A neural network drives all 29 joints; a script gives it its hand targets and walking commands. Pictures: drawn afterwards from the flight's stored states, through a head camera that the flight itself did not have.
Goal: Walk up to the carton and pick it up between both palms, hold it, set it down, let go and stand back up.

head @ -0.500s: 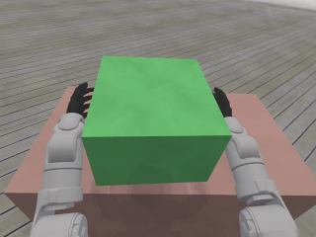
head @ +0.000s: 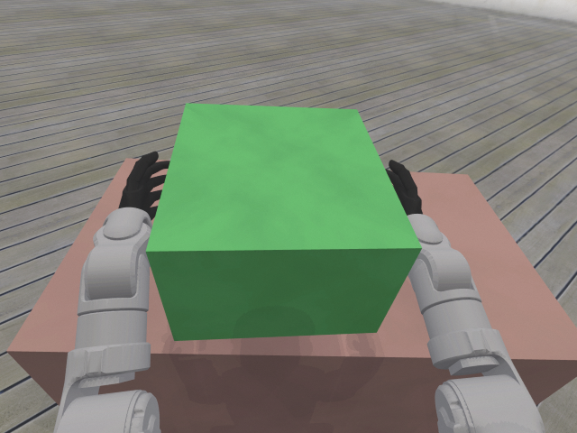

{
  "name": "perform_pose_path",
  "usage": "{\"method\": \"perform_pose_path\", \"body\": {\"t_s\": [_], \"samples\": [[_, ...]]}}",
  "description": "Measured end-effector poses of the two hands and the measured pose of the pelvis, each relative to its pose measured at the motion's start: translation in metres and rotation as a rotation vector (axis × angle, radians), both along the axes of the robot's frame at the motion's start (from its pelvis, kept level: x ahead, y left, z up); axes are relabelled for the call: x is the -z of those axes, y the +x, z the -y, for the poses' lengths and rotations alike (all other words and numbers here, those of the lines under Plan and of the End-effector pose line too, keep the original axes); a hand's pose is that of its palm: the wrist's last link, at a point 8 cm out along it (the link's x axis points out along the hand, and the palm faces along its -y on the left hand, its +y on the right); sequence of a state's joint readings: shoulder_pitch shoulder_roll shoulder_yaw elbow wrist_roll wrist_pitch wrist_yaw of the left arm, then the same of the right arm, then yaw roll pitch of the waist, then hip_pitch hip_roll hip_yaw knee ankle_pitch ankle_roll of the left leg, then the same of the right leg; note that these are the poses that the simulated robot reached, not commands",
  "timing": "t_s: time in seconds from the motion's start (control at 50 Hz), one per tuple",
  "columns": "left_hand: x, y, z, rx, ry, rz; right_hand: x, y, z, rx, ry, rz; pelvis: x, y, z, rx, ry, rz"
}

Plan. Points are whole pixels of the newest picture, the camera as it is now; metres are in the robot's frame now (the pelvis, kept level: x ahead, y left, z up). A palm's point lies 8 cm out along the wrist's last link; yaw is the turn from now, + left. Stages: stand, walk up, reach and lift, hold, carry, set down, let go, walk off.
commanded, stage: hold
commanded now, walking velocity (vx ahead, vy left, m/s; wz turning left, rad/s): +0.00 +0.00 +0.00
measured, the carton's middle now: (276, 211) +0.38 +0.01 +0.15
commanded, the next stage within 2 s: none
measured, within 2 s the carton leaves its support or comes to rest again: neither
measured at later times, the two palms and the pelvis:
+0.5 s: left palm (140, 207) +0.36 +0.19 +0.18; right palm (405, 215) +0.36 -0.18 +0.16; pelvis +0.00 +0.00 +0.00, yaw +0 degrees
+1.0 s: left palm (139, 208) +0.35 +0.19 +0.18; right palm (406, 216) +0.35 -0.18 +0.17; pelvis +0.00 +0.00 +0.00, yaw +0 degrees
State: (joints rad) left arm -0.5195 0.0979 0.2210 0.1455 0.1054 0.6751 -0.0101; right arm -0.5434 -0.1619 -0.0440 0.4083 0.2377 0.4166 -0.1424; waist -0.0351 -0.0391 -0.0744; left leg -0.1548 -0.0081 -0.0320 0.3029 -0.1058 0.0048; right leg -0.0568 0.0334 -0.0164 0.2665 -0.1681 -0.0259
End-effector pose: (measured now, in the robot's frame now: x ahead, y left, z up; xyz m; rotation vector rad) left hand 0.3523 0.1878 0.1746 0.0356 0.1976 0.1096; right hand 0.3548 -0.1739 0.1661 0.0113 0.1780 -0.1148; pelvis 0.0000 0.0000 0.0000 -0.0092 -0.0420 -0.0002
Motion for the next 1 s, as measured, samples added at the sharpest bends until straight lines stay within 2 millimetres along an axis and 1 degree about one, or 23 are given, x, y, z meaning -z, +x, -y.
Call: {"method": "perform_pose_path", "body": {"t_s": [0.1, 0.28, 0.52, 0.58, 0.7, 0.8, 0.92, 1.0], "samples": [[0.001, -0.001, -0.001, -0.002, 0.000, -0.009, 0.001, 0.000, -0.001, 0.000, 0.010, -0.009, 0.000, -0.002, 0.000, 0.001, -0.001, 0.001], [-0.007, 0.000, 0.000, -0.001, 0.006, 0.004, -0.003, 0.000, 0.000, 0.003, 0.015, 0.004, 0.000, -0.004, 0.000, 0.001, -0.001, -0.012], [-0.002, 0.007, 0.002, 0.011, 0.002, -0.013, 0.002, 0.003, 0.002, 0.013, 0.007, -0.015, 0.000, -0.002, 0.001, 0.006, 0.001, -0.011], [-0.005, 0.004, 0.001, 0.012, 0.026, 0.012, -0.001, 0.001, 0.002, 0.005, -0.003, 0.010, 0.000, -0.001, 0.000, 0.004, -0.003, -0.009], [0.003, -0.001, 0.000, 0.000, 0.007, -0.006, 0.004, -0.001, 0.000, -0.001, 0.008, -0.008, 0.000, -0.001, 0.000, 0.000, -0.001, -0.002], [0.001, -0.004, 0.001, 0.001, 0.016, 0.007, 0.003, -0.004, 0.001, 0.000, 0.007, 0.005, 0.000, -0.001, 0.000, -0.002, -0.003, -0.009], [0.001, -0.001, 0.002, 0.001, -0.005, -0.006, 0.002, -0.003, 0.002, 0.007, 0.016, -0.008, 0.000, -0.003, 0.000, 0.007, 0.000, -0.006], [-0.003, 0.002, 0.002, 0.004, 0.010, -0.001, 0.000, -0.001, 0.002, 0.007, 0.019, -0.004, 0.000, -0.003, 0.000, 0.005, -0.001, -0.011]]}}
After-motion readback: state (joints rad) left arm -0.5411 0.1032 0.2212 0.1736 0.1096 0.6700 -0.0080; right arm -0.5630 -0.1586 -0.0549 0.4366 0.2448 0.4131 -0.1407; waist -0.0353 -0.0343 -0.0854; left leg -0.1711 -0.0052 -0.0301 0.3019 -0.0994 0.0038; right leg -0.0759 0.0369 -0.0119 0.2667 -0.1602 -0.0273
